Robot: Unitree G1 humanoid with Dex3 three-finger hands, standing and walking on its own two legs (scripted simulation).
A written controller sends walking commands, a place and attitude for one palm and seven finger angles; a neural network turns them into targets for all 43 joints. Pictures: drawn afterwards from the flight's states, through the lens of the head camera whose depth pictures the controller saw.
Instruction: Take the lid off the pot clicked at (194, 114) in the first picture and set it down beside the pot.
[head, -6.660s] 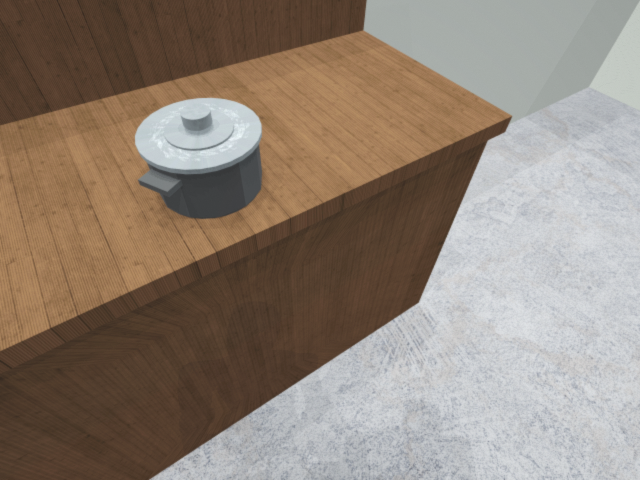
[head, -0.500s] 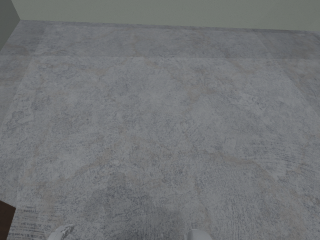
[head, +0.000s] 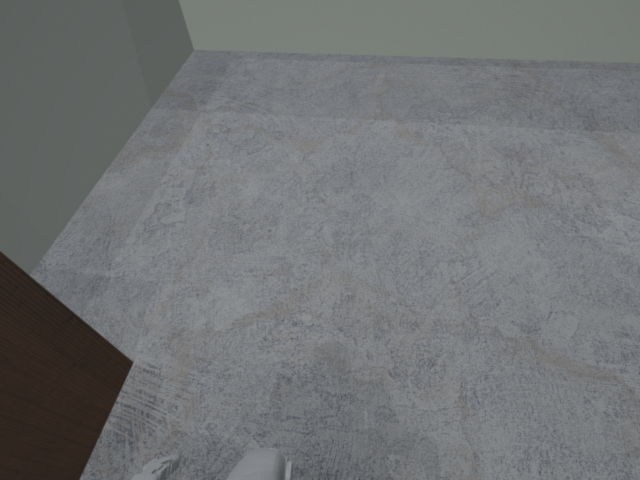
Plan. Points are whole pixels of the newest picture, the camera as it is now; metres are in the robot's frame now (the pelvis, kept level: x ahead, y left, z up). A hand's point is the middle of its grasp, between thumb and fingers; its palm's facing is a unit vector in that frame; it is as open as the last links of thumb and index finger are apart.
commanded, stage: turn to face it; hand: left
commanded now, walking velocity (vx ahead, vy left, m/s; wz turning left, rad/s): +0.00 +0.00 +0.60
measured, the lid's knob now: out of the picture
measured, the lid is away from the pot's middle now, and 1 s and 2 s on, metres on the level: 0.00 0.00 0.00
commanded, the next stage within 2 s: none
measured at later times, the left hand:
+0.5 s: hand out of the picture +0.03 +0.31 -0.17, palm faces +0.35 -0.91 -0.24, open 7.4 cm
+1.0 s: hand out of the picture +0.08 +0.28 -0.13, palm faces +0.52 -0.80 -0.31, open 7.3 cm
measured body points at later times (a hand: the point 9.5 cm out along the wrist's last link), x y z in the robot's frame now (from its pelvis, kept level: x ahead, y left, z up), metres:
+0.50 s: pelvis +0.02 +0.08 +0.00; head +0.05 +0.13 +0.45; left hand +0.01 +0.36 -0.15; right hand +0.20 -0.14 -0.11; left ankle +0.00 +0.14 -0.74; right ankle +0.05 -0.11 -0.64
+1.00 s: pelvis +0.06 +0.03 +0.00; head +0.11 +0.02 +0.44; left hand +0.05 +0.32 -0.11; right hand +0.22 -0.19 -0.17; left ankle -0.03 +0.13 -0.68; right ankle +0.12 -0.06 -0.74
